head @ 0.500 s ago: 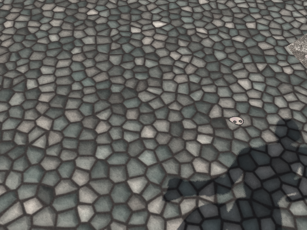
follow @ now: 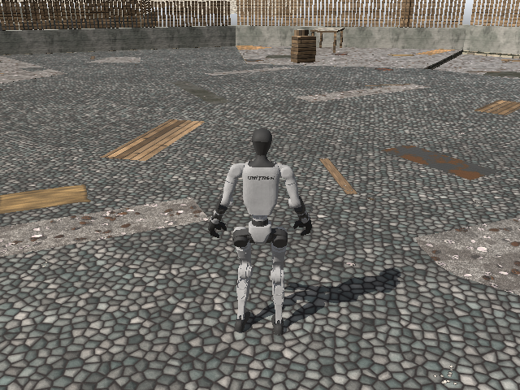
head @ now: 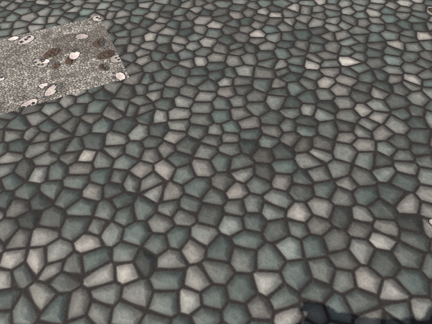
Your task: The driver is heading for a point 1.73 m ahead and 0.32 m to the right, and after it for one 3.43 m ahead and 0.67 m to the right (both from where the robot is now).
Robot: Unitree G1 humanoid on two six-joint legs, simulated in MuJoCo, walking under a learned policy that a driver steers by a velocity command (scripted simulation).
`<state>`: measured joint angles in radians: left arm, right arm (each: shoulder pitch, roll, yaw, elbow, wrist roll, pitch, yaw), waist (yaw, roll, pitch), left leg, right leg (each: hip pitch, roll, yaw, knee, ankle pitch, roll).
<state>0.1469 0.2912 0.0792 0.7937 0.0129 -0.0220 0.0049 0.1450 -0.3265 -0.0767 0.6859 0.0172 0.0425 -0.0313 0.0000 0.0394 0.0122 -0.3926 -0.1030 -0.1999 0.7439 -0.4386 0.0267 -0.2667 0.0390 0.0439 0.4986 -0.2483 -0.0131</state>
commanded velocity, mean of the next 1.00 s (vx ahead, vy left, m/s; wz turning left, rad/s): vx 0.43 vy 0.00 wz -0.11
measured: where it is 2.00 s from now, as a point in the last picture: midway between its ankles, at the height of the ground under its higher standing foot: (265, 200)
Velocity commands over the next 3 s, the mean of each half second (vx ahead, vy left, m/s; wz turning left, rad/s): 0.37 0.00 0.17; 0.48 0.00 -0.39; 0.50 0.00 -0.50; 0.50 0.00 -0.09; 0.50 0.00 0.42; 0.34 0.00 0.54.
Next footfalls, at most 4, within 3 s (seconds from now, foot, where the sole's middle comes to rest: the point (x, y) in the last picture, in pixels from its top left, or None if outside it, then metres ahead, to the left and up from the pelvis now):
0.36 left None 0.19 0.17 -0.77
0.88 right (250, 312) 0.52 -0.05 -0.77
1.34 left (211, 222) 0.84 0.07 -0.77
1.84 right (305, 195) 0.95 -0.28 -0.77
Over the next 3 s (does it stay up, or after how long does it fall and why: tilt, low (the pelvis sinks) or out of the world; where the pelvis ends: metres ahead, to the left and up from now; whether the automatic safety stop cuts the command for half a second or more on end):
stays up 1.41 -0.33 0.00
